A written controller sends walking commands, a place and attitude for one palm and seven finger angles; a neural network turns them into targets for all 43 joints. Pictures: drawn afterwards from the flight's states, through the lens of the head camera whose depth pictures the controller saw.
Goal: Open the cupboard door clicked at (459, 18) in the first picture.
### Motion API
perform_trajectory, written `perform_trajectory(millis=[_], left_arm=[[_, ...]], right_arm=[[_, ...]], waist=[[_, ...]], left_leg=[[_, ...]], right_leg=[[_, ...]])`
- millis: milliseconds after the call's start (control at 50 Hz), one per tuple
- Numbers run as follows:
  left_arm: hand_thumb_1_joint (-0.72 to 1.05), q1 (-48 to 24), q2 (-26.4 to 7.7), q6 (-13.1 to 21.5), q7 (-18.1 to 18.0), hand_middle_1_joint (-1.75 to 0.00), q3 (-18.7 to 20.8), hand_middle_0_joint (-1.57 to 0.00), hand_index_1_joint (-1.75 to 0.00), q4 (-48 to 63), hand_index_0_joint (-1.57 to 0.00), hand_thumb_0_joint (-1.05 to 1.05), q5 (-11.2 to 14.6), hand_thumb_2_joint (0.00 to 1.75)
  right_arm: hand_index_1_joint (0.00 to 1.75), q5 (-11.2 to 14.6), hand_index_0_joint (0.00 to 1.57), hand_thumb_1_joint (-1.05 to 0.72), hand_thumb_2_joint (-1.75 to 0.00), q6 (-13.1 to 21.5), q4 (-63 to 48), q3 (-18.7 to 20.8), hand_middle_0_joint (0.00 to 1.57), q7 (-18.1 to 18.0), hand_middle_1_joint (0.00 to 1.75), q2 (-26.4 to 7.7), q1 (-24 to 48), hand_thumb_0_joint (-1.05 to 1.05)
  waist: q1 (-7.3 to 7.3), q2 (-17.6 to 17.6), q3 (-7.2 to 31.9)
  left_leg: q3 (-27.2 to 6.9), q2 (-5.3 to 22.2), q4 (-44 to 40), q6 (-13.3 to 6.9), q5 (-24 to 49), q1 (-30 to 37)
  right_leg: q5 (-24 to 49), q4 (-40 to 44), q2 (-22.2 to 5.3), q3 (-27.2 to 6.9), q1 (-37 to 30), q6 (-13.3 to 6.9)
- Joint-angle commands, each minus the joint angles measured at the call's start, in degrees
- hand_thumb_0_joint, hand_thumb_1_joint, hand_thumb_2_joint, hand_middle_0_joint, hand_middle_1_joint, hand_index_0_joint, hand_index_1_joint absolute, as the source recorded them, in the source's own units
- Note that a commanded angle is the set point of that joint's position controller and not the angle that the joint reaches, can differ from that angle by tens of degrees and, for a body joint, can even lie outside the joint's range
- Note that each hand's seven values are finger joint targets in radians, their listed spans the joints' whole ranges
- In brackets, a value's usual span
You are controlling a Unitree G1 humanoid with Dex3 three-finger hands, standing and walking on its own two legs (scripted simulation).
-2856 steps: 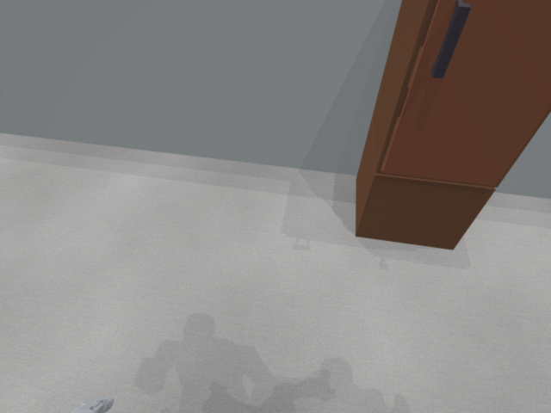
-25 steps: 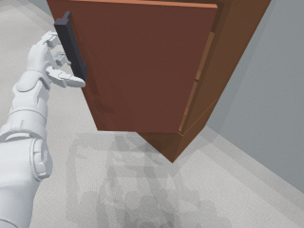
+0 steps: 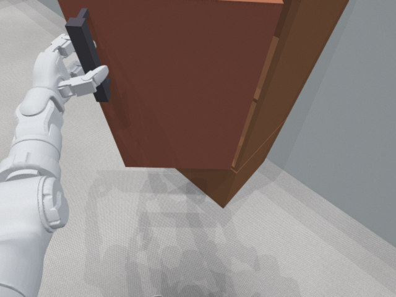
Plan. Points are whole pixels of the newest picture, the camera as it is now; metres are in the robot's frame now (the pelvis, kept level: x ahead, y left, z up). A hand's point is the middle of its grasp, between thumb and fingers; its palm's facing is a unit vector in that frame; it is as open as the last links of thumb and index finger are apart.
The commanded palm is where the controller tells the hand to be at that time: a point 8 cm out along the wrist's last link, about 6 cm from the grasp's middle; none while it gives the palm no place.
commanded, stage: close the thumb around the handle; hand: left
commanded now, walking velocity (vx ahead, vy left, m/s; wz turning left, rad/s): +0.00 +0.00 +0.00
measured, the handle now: (94, 58) +0.56 +0.17 +0.16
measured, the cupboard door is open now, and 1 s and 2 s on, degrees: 42 71 80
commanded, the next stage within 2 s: pull the door open along its arc in 0.20 s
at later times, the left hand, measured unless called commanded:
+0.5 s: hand (95, 80) +0.49 +0.16 +0.16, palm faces -0.06 -1.00 +0.01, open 6.9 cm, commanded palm +0.45 +0.22 +0.16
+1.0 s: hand (122, 153) +0.32 +0.10 +0.16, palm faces +0.16 -0.98 +0.11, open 7.1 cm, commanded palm +0.26 +0.17 +0.16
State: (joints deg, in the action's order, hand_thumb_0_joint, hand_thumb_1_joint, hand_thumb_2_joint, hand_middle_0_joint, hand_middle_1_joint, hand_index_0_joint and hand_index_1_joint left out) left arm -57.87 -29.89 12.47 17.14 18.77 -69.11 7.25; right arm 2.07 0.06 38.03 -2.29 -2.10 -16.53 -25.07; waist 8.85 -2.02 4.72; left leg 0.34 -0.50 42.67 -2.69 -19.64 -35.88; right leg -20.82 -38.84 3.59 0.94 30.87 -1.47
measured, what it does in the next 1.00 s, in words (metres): stands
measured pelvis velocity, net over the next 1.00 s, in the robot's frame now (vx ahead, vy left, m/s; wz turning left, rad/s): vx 0.00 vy -0.02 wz -0.01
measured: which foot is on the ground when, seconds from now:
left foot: down 0.00-1.00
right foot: down 0.00-1.00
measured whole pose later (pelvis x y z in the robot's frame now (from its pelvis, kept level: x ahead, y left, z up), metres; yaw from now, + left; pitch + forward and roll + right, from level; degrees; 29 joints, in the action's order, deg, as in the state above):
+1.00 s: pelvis +0.00 -0.02 +0.01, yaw -1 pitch +1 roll +0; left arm -4.5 -1.8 -8.5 -10.2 2.7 2.4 10.6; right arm 2.2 -1.6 31.0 -2.5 0.0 -12.1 -8.7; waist -0.1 -2.7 6.0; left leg 1.7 -0.6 34.4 -1.3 -17.9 -17.8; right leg -20.2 -33.8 3.5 -0.8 14.7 -2.6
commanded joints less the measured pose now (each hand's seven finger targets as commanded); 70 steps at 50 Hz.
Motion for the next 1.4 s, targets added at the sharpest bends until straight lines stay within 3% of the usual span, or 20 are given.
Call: perform_trajectory(millis=[0, 40, 80, 180, 260, 280, 300, 480, 680, 720, 740, 800, 860, 1020, 1060, 1160, 1240, 1280, 1300, 1380], left_arm=[[0.9, -29.3, -12.0, 2.6, 0.6, -1.35, 0.1, -0.4, -1.35, 11.7, -0.4, 0.0, 1.3, 0.9], [0.9, -28.5, -16.6, 1.8, -0.1, -1.35, 3.9, -0.4, -1.35, 10.4, -0.4, 0.0, 1.3, 0.9], [0.9, -29.0, -17.9, 2.2, -1.1, -1.35, 5.0, -0.4, -1.35, 12.1, -0.4, 0.0, 1.0, 0.9], [0.9, -25.6, -17.4, 3.4, -1.4, -1.35, 4.9, -0.4, -1.35, 14.1, -0.4, 0.0, 0.4, 0.9], [0.9, -27.5, -15.1, 3.5, -1.6, -1.35, 2.7, -0.4, -1.35, 14.2, -0.4, 0.0, 0.5, 0.9], [0.9, -28.2, -17.0, 3.5, -1.7, -1.35, 3.9, -0.4, -1.35, 14.7, -0.4, 0.0, 0.1, 0.9], [0.9, -29.9, -12.7, 3.4, -1.6, -1.35, 0.5, -0.4, -1.35, 15.2, -0.4, 0.0, 0.3, 0.9], [0.9, -15.9, -11.6, 2.2, -0.5, -1.35, 2.5, -0.4, -1.35, 21.2, -0.4, 0.0, 2.8, 0.9], [0.9, 14.6, -3.0, -4.1, -1.1, -1.35, 0.2, -0.4, -1.35, 46.5, -0.4, 0.0, 7.5, 0.9], [0.9, 20.8, 0.6, -5.9, -1.6, -1.35, -2.1, -0.4, -1.35, 54.1, -0.4, 0.0, 8.0, 0.9], [0.9, 19.6, 2.0, -7.2, -9.9, -1.35, 6.1, -0.4, -1.35, 60.9, -0.4, 0.0, 11.5, 0.9], [0.9, 31.4, 10.9, -10.6, -18.8, -1.35, -0.7, -0.4, -1.35, 69.0, -0.4, 0.0, 8.9, 0.9], [0.9, 36.6, 10.5, -13.8, -26.2, -1.35, -0.2, -0.4, -1.35, 77.2, -0.4, 0.0, 5.3, 0.9], [0.9, 53.6, 20.4, -24.3, -38.4, -1.35, -11.0, -0.4, -1.35, 95.6, -0.4, 0.0, -2.4, 0.9], [0.9, 55.5, 20.6, -26.2, -40.7, -1.35, -11.4, -0.4, -1.35, 95.9, -0.4, 0.0, -3.8, 0.9], [0.9, 55.0, 24.7, -26.4, -41.1, -1.35, -17.1, -0.4, -1.35, 97.5, -0.4, 0.0, -4.3, 0.9], [0.9, 52.0, 30.1, -25.2, -41.7, -1.35, -24.7, -0.4, -1.35, 98.6, -0.4, 0.0, -6.2, 0.9], [0.9, 49.4, 32.5, -24.5, -42.0, -1.35, -28.2, -0.4, -1.35, 98.3, -0.4, 0.0, -6.8, 0.9], [0.9, 43.5, 30.3, -23.9, -42.3, -1.35, -26.7, -0.4, -1.35, 96.8, -0.4, 0.0, -6.9, 0.9], [0.62, 41.2, 28.4, -22.4, -41.0, -1.32, -24.8, -0.38, -1.32, 93.3, -0.38, 0.0, -6.5, 0.78]], right_arm=[[0.3, 0.1, 0.2, -0.9, -0.9, 1.8, -3.7, 3.8, 0.2, -0.9, 0.3, -9.9, -5.7, 0.0], [0.3, 0.0, 0.2, -0.9, -0.9, 1.6, -3.7, 3.7, 0.2, -1.1, 0.3, -10.3, -6.1, 0.0], [0.3, -0.2, 0.2, -0.9, -0.9, 1.6, -4.2, 3.6, 0.2, -1.0, 0.3, -10.3, -6.1, 0.0], [0.3, -0.2, 0.2, -0.9, -0.9, 1.5, -5.3, 3.8, 0.2, -0.7, 0.3, -9.9, -5.8, 0.0], [0.3, -0.1, 0.2, -0.9, -0.9, 1.3, -5.5, 3.8, 0.2, -0.9, 0.3, -9.8, -5.7, 0.0], [0.3, -0.1, 0.2, -0.9, -0.9, 1.3, -5.3, 3.8, 0.2, -0.8, 0.3, -10.1, -5.6, 0.0], [0.3, 0.0, 0.2, -0.9, -0.9, 1.5, -5.3, 3.8, 0.2, -0.7, 0.3, -9.6, -5.3, 0.0], [0.3, 0.5, 0.2, -0.9, -0.9, 1.4, -7.6, 4.1, 0.2, -0.5, 0.3, -9.3, -3.1, 0.0], [0.3, 2.0, 0.2, -0.9, -0.9, 2.0, -14.1, 3.9, 0.2, 0.4, 0.3, -6.9, 6.0, 0.0], [0.3, 2.3, 0.2, -0.9, -0.9, 2.4, -15.3, 3.7, 0.2, 0.7, 0.3, -6.1, 8.6, 0.0], [0.3, 2.2, 0.2, -0.9, -0.9, 3.3, -15.7, 3.6, 0.2, 1.1, 0.3, -3.8, 11.3, 0.0], [0.3, 1.8, 0.2, -0.9, -0.9, 3.9, -15.2, 3.0, 0.2, 1.9, 0.3, -3.5, 15.0, 0.0], [0.3, 0.5, 0.2, -0.9, -0.9, 2.9, -15.0, 3.0, 0.2, 1.6, 0.3, -3.1, 17.8, 0.0], [0.3, -1.0, 0.2, -0.9, -0.9, -2.7, -16.2, 0.9, 0.2, 1.9, 0.3, 0.5, 25.2, 0.0], [0.3, -1.6, 0.2, -0.9, -0.9, -4.0, -15.5, 0.7, 0.2, 1.7, 0.3, 0.8, 26.5, 0.0], [0.3, -2.0, 0.2, -0.9, -0.9, -5.4, -14.8, 0.0, 0.2, 1.2, 0.3, 1.6, 29.0, 0.0], [0.3, -2.5, 0.2, -0.9, -0.9, -4.5, -14.7, 0.0, 0.2, 1.4, 0.3, 1.9, 29.9, 0.0], [0.3, -2.8, 0.2, -0.9, -0.9, -3.8, -14.3, 0.3, 0.2, 1.6, 0.3, 1.9, 29.9, 0.0], [0.3, -2.7, 0.2, -0.9, -0.9, -3.5, -13.4, 0.1, 0.2, 1.1, 0.3, 1.6, 29.7, 0.0], [0.3, -2.7, 0.2, -0.9, -0.9, -3.0, -12.2, 0.4, 0.2, -0.3, 0.3, 1.9, 30.2, 0.0]], waist=[[0.71, -4.1, 22.3], [-0.04, -2.5, 20.3], [-0.59, -3.0, 21.9], [-1.3, -3.0, 23.4], [0.05, -2.1, 20.9], [-0.5, -3.0, 21.5], [0.75, -3.2, 21.7], [-3.45, -1.6, 24.4], [-9.22, 1.0, 20.4], [-9.63, 1.0, 18.6], [-14.37, 2.8, 18.8], [-12.29, 2.6, 12.6], [-12.71, 3.9, 11.9], [-13.02, 2.9, 8.3], [-12.65, 6.3, 5.4], [-11.26, 5.8, 1.4], [-10.46, 2.9, 2.0], [-9.76, 4.4, 1.8], [-8.76, 6.5, 1.6], [-10.23, 8.3, 3.0]], left_leg=[[-4.4, 1.2, -2.4, 0.2, 20.8, 22.5], [-4.2, 1.2, -3.1, 0.1, 18.5, 19.6], [-3.7, 0.8, -3.1, -0.1, 19.6, 19.1], [-3.2, 0.9, -2.6, 0.0, 21.6, 20.0], [-3.1, 0.9, -2.8, -0.2, 19.5, 19.2], [-3.3, 1.0, -3.0, -0.1, 18.9, 19.4], [-3.4, 1.0, -3.1, -0.1, 18.6, 20.4], [-2.4, 0.8, -3.3, -0.2, 23.8, 21.7], [-0.5, 0.6, -6.3, -0.6, 29.4, 23.4], [-0.2, 0.7, -7.0, -0.6, 29.4, 24.2], [-0.1, 0.3, -7.5, 0.2, 27.5, 22.2], [0.0, 0.9, -9.6, 1.1, 23.6, 22.1], [0.3, 0.8, -10.1, 1.1, 20.9, 22.7], [0.9, 0.7, -12.5, 1.4, 19.5, 25.5], [0.4, 0.6, -12.2, 1.2, 18.3, 25.3], [0.1, -0.1, -12.2, 1.0, 14.7, 25.9], [-0.7, -0.4, -11.7, 1.0, 13.3, 27.5], [-1.3, -0.4, -11.2, 0.9, 12.2, 28.1], [-1.8, -0.7, -11.2, 0.8, 10.9, 27.5], [-2.0, -1.2, -11.6, 0.7, 9.9, 27.5]], right_leg=[[19.6, 4.3, -0.3, -0.2, 0.5, 0.1], [18.5, 4.8, -0.4, -0.3, -0.6, 0.1], [20.5, 4.3, -0.4, -0.5, -2.8, 0.1], [22.3, 3.9, -0.3, -0.6, -3.7, 0.2], [20.4, 4.3, -0.4, -0.5, -2.6, 0.3], [20.1, 4.3, -0.3, -0.7, -2.5, 0.3], [19.7, 4.5, -0.3, -0.5, -1.6, 0.4], [25.9, 4.0, -0.4, -0.5, -7.5, 0.0], [34.4, 5.3, -1.2, -0.3, -16.6, 0.2], [34.4, 5.8, -1.4, -0.1, -17.0, 0.3], [31.5, 6.6, -0.9, 0.9, -17.8, 0.3], [26.9, 7.1, -1.1, 1.8, -16.4, 0.2], [24.7, 8.0, -1.8, 1.0, -18.3, 0.3], [25.8, 11.9, -3.5, -0.9, -22.6, 0.1], [25.6, 14.2, -3.9, -1.9, -22.6, 0.5], [23.0, 17.4, -4.9, -4.1, -20.9, 1.1], [20.4, 17.6, -5.9, -4.6, -19.7, 1.3], [18.1, 18.4, -6.3, -5.0, -18.8, 1.4], [15.8, 19.2, -6.7, -5.8, -18.2, 1.8], [12.6, 21.7, -8.0, -8.5, -20.4, 2.0]])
